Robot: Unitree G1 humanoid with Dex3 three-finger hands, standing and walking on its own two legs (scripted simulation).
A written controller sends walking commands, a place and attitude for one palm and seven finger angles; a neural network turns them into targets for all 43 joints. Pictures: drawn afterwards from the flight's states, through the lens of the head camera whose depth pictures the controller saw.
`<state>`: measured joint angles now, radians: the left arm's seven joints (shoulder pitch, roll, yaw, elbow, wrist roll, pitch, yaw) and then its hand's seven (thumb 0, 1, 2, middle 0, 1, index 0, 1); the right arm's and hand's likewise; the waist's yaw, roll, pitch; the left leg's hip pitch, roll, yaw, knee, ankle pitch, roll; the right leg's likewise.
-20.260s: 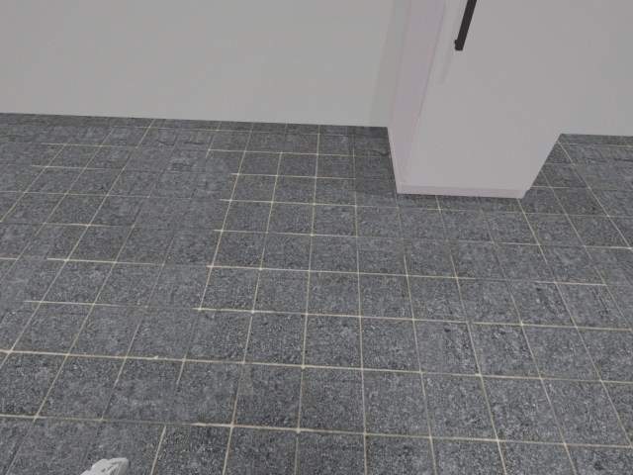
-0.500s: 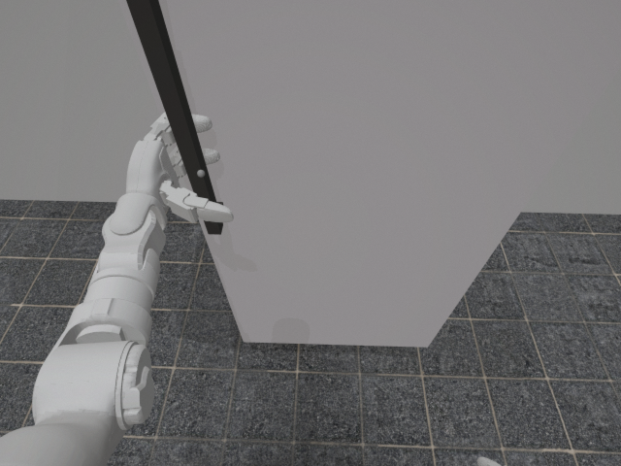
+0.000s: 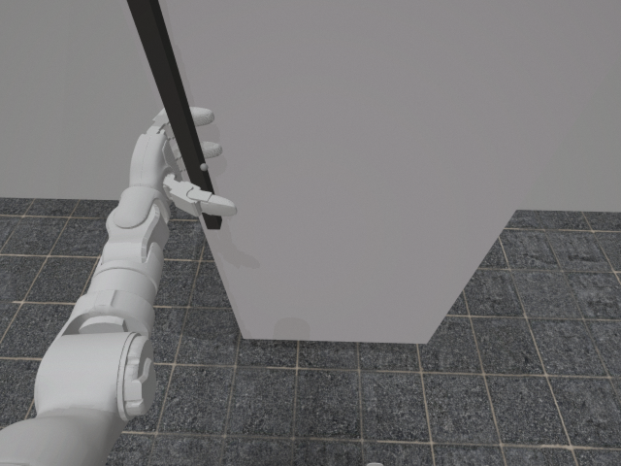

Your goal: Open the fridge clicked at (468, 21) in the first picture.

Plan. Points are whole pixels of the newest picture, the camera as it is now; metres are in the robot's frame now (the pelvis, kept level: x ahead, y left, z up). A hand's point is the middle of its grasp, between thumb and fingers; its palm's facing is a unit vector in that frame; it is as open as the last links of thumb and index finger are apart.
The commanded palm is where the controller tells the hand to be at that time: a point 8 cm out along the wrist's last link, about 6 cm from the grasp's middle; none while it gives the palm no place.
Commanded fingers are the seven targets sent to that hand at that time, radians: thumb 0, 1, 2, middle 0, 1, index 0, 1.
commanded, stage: slide the fingers in behind the handle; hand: left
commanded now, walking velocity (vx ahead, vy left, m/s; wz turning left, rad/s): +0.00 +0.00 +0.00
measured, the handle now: (189, 125) +0.52 +0.16 +0.16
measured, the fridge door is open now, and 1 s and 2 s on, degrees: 0 0 0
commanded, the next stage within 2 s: grip the handle and tug to test in 0.22 s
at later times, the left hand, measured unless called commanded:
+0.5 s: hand (205, 169) +0.46 +0.13 +0.13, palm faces -0.03 -1.00 -0.01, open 13.6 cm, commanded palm +0.43 +0.18 +0.14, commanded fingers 0.00 -0.03 0.50 -0.35 -1.27 -0.35 -1.27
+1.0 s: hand (203, 167) +0.46 +0.14 +0.13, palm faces -0.03 -1.00 -0.01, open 5.9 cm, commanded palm +0.43 +0.18 +0.14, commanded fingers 0.00 0.90 0.90 -0.45 -1.40 -0.45 -1.40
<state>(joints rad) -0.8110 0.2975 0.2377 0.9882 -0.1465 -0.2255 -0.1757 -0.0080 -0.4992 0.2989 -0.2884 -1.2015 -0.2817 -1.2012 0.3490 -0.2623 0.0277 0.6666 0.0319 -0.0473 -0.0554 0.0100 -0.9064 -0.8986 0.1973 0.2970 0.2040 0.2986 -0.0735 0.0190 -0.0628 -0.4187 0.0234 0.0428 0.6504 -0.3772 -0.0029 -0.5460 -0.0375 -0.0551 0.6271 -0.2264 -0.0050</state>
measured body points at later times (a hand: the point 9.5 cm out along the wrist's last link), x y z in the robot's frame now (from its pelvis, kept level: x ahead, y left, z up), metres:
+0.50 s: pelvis +0.01 +0.00 +0.00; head +0.05 -0.01 +0.45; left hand +0.45 +0.19 +0.14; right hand +0.08 -0.25 -0.12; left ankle -0.03 +0.12 -0.72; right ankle +0.05 -0.12 -0.72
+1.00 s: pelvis +0.01 +0.00 +0.00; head +0.06 +0.00 +0.45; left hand +0.46 +0.19 +0.14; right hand +0.10 -0.25 -0.12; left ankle -0.03 +0.12 -0.72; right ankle +0.05 -0.12 -0.72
